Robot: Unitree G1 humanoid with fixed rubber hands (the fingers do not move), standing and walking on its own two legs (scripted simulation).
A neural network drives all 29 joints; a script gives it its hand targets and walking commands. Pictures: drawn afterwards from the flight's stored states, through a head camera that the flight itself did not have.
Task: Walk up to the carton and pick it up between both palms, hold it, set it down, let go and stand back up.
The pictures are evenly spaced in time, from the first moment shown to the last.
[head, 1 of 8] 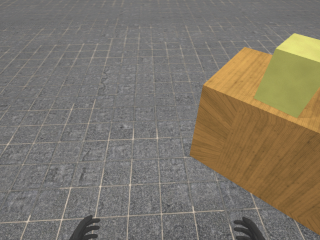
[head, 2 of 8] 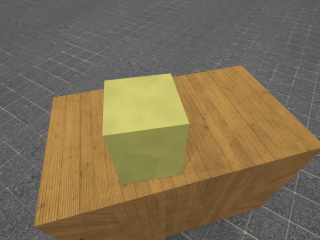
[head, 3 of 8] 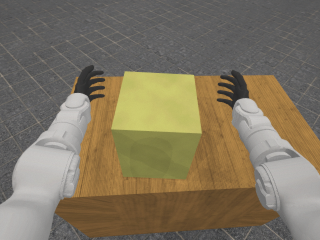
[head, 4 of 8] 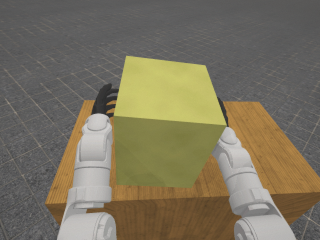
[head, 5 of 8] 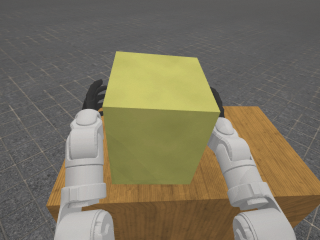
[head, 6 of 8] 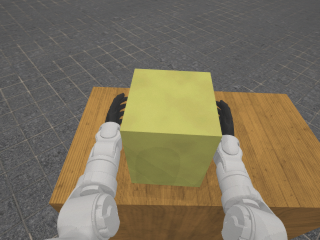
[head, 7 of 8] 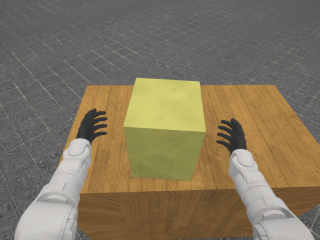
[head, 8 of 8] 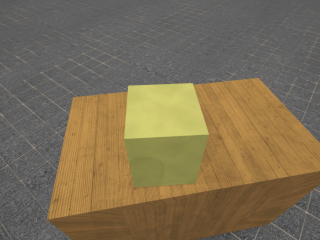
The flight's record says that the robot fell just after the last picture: no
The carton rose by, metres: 0.20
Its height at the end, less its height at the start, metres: +0.00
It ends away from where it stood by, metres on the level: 0.01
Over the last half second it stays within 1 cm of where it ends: yes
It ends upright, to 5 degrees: yes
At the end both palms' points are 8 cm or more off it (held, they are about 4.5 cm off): yes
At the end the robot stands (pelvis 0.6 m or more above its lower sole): yes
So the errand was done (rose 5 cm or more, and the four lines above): yes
